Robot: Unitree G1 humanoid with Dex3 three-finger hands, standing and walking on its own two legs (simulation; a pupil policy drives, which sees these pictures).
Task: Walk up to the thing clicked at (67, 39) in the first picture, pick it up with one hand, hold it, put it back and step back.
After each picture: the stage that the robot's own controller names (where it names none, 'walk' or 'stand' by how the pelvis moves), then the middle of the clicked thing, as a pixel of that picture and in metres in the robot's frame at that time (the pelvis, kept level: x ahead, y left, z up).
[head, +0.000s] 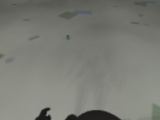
stand; (67, 37) +1.88 +0.62 -0.72
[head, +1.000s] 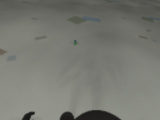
walk; (75, 42) +1.80 +0.28 -0.69
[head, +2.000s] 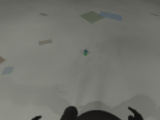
walk; (85, 52) +1.21 +0.09 -0.70
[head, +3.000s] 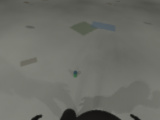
walk; (75, 74) +0.77 +0.18 -0.71
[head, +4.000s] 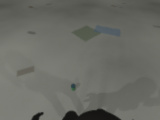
walk; (73, 87) +0.55 +0.19 -0.71
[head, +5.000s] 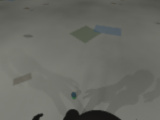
stand; (73, 95) +0.41 +0.19 -0.70
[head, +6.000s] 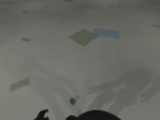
stand; (72, 101) +0.35 +0.20 -0.72
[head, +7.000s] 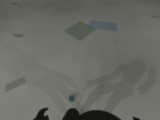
stand; (71, 98) +0.31 +0.21 -0.71
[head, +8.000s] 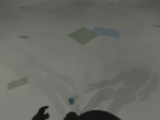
stand; (71, 101) +0.33 +0.20 -0.72
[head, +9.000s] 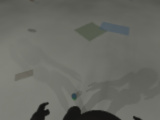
stand; (74, 96) +0.35 +0.17 -0.70
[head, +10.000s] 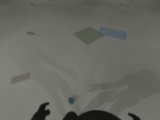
stand; (71, 100) +0.32 +0.19 -0.72
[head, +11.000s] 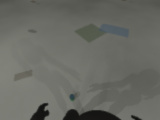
stand; (72, 97) +0.35 +0.19 -0.72
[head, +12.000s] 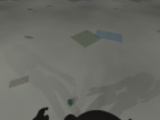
stand; (70, 102) +0.34 +0.20 -0.72
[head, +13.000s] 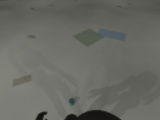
stand; (71, 101) +0.34 +0.19 -0.72
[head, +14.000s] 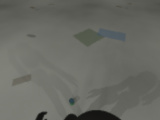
stand; (71, 101) +0.34 +0.19 -0.72
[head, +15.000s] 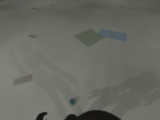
stand; (72, 102) +0.34 +0.18 -0.72
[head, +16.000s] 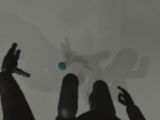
go down; (62, 66) +0.38 +0.24 -0.40
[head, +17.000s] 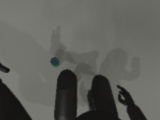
go down; (55, 62) +0.39 +0.28 -0.31
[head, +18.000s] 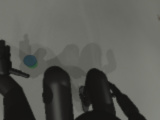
close in; (31, 62) +0.35 +0.31 -0.22
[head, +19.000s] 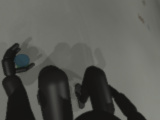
close; (22, 62) +0.35 +0.32 -0.21
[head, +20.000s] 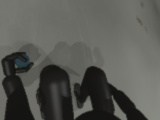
lift; (22, 62) +0.34 +0.32 -0.22
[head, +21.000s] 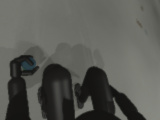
lift; (28, 65) +0.33 +0.29 -0.21
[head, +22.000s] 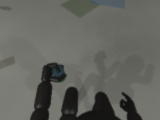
lift; (59, 74) +0.32 +0.20 -0.01
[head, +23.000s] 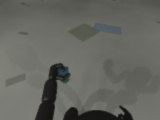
hold; (64, 75) +0.33 +0.18 +0.01
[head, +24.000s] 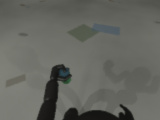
hold; (65, 76) +0.33 +0.18 +0.00
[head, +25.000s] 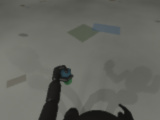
crouch; (66, 76) +0.33 +0.17 -0.01
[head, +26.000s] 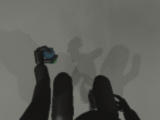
lower; (50, 56) +0.42 +0.26 -0.12
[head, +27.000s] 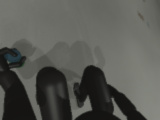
lower; (15, 59) +0.37 +0.33 -0.22
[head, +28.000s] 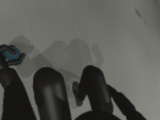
lower; (14, 56) +0.38 +0.33 -0.22
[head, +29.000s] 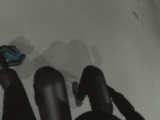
lower; (14, 57) +0.38 +0.33 -0.22
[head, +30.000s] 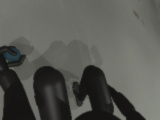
lower; (14, 57) +0.37 +0.34 -0.22
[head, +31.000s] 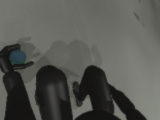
open; (18, 59) +0.36 +0.32 -0.22
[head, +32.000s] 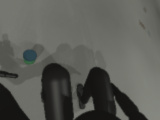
stand; (29, 57) +0.37 +0.31 -0.22
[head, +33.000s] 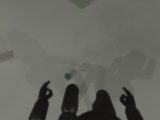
walk; (67, 76) +0.39 +0.23 -0.51
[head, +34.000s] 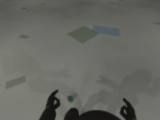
stand; (70, 99) +0.37 +0.21 -0.66
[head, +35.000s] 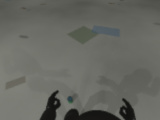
stand; (70, 99) +0.35 +0.21 -0.67
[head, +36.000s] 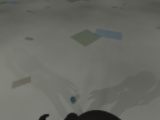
stand; (72, 100) +0.37 +0.20 -0.72
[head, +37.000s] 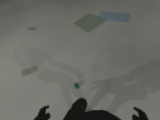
walk; (76, 85) +0.44 +0.23 -0.70
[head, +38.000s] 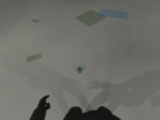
walk; (79, 70) +0.71 +0.16 -0.70
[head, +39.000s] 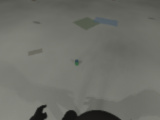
stand; (76, 62) +0.99 +0.22 -0.70
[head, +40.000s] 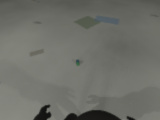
stand; (77, 62) +0.98 +0.21 -0.72
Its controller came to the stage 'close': yes
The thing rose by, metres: 0.69
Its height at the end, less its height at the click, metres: +0.00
